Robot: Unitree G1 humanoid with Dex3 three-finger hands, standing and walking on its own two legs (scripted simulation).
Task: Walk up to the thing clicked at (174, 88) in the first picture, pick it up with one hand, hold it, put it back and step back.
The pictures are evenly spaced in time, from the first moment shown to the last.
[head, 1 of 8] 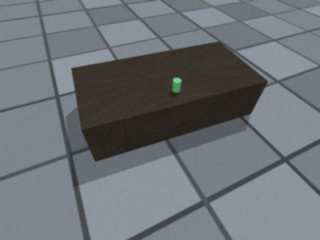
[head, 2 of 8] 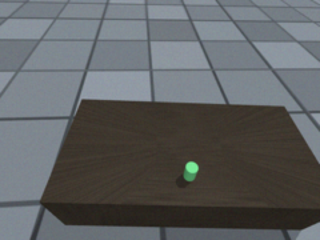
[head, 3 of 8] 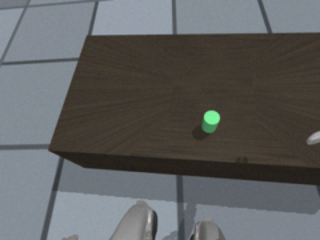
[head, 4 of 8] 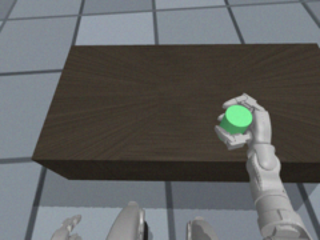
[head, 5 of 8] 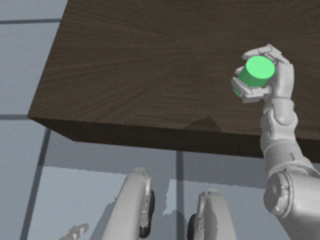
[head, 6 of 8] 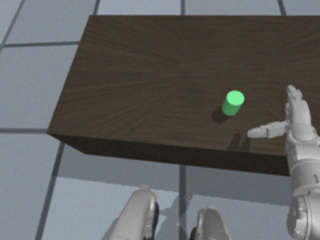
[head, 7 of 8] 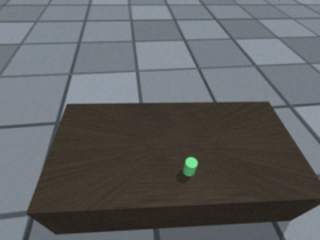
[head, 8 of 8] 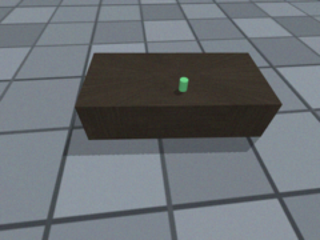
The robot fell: no
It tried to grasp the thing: yes
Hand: right
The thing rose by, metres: 0.37
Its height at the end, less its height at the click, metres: +0.00
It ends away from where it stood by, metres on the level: 0.05
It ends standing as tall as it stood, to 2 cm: yes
